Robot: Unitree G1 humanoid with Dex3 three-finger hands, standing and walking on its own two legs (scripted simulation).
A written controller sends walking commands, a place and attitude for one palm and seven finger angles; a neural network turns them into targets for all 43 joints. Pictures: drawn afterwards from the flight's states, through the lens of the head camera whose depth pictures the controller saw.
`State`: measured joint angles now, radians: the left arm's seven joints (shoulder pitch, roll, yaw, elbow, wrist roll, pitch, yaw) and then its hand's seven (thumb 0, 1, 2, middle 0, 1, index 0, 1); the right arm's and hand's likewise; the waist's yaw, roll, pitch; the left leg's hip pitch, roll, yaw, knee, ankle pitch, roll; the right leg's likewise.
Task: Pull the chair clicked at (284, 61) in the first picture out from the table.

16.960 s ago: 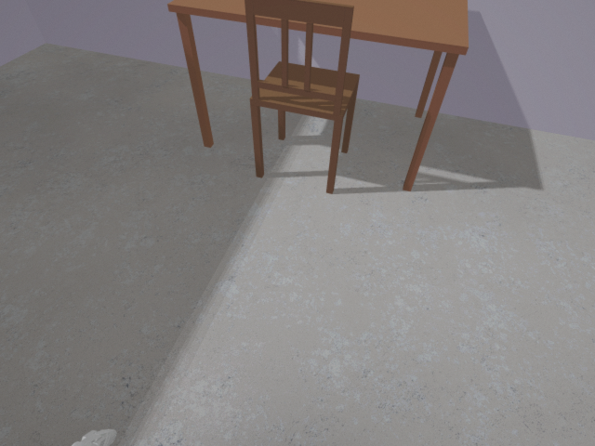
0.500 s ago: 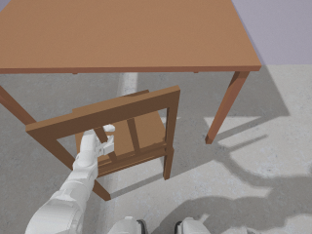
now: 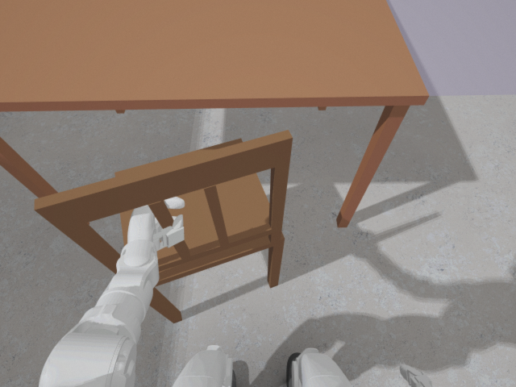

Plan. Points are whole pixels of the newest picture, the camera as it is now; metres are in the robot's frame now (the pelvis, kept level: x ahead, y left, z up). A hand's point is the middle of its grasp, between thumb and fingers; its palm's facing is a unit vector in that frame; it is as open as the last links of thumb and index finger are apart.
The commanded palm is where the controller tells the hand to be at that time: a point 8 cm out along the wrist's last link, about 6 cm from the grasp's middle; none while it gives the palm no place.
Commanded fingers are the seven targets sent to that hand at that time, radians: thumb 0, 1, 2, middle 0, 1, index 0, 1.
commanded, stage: step backward, pulling the chair out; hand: left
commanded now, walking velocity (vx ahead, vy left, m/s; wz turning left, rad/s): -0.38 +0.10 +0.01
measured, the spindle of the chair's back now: (172, 231) +0.40 +0.17 -0.10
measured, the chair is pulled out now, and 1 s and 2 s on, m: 0.17 0.26 0.49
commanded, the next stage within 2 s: stop walking, hand still on the chair in 1.94 s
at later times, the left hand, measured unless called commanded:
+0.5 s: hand (175, 244) +0.35 +0.15 -0.05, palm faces +0.02 -0.98 -0.18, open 5.3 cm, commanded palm +0.32 +0.20 -0.04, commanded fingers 0.00 0.90 0.90 -0.50 -1.45 -0.50 -1.45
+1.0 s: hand (173, 281) +0.28 +0.14 -0.05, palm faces -0.01 -0.98 -0.18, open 5.3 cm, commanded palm +0.26 +0.19 -0.04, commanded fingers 0.00 0.90 0.90 -0.50 -1.45 -0.50 -1.45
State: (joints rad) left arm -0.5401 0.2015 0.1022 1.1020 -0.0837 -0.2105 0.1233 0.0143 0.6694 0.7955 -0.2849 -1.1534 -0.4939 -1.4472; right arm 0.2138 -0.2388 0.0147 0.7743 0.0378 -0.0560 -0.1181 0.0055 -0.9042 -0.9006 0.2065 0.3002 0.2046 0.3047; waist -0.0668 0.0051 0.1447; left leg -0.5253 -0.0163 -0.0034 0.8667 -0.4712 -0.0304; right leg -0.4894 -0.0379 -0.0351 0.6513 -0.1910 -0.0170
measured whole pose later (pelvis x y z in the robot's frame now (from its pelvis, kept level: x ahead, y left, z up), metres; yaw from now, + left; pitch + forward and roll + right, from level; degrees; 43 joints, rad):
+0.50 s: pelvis -0.05 +0.03 +0.00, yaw +0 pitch +4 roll -1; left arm -0.56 0.19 0.09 1.01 -0.05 -0.17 0.11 0.00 0.67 0.76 -0.24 -1.18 -0.49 -1.45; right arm 0.18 -0.23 0.01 0.72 0.03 0.03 -0.11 0.00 -0.90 -0.90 0.21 0.30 0.20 0.30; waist -0.10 0.04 0.17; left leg -0.39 0.04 -0.02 0.70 -0.45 -0.05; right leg -0.49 -0.04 -0.06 0.55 -0.12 0.01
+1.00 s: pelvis -0.11 +0.03 +0.01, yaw -1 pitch +4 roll -1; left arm -0.55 0.18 0.08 1.00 -0.06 -0.17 0.11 0.00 0.68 0.75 -0.21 -1.14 -0.49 -1.45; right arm 0.17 -0.30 -0.02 0.72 0.03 0.03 -0.13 0.01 -0.91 -0.90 0.20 0.30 0.20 0.30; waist -0.10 0.04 0.18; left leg -0.35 0.05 -0.04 0.57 -0.28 -0.04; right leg -0.40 -0.02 -0.05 0.52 -0.18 0.01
